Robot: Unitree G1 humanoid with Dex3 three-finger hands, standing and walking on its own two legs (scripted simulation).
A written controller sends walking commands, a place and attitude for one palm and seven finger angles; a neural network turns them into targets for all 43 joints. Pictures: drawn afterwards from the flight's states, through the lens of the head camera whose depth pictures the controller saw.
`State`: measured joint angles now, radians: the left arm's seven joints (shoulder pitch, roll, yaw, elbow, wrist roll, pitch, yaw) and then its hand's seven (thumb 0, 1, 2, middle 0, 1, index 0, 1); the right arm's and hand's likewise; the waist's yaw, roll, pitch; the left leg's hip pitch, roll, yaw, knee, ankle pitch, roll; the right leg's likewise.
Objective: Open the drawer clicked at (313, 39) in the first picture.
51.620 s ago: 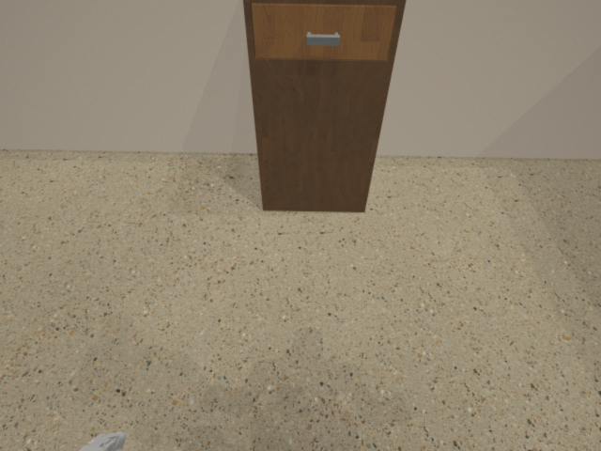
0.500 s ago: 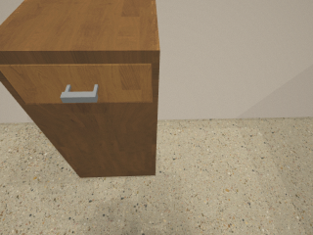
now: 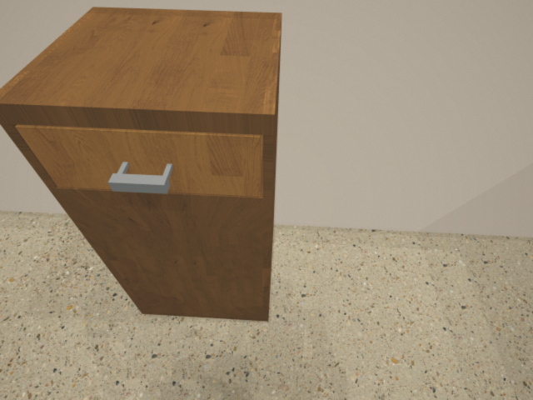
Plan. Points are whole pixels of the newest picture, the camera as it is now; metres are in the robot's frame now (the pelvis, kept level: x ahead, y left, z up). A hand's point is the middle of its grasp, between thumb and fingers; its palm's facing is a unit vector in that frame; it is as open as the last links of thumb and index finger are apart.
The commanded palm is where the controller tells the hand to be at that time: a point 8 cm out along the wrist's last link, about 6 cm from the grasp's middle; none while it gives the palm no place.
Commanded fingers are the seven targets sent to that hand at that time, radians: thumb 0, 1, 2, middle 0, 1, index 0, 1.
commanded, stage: come to a stop and stand still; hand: left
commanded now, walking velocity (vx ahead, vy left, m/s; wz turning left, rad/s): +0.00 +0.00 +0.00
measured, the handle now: (143, 175) +0.48 +0.28 +0.04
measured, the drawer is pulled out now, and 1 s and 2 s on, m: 0.00 0.00 0.00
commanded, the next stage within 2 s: look again from close up in 0.52 s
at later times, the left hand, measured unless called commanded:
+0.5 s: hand out of the picture +0.00 +0.15 -0.18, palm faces +0.05 -0.98 -0.19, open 7.3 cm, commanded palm none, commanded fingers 0.00 0.90 0.90 -0.20 -0.30 -0.20 -0.30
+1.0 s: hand out of the picture +0.03 +0.22 -0.18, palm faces -0.01 -0.98 -0.21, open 7.3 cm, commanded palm none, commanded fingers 0.00 0.90 0.90 -0.20 -0.30 -0.20 -0.30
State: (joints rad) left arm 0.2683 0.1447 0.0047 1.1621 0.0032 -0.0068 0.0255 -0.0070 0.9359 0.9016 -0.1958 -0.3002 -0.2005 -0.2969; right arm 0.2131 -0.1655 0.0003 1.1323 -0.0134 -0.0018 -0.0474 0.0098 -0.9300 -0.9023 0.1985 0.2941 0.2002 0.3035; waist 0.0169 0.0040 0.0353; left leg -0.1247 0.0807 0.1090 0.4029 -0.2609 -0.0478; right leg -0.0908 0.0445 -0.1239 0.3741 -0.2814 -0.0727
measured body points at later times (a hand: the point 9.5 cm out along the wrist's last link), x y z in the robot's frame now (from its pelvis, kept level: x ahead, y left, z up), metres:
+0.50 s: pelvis +0.03 -0.01 +0.00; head +0.04 -0.02 +0.45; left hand +0.00 +0.20 -0.16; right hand +0.00 -0.22 -0.17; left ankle -0.03 +0.14 -0.74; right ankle -0.05 -0.06 -0.74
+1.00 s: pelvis +0.01 +0.04 -0.01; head +0.01 +0.03 +0.44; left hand +0.03 +0.27 -0.16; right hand +0.00 -0.18 -0.17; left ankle -0.02 +0.12 -0.74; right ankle -0.05 -0.06 -0.74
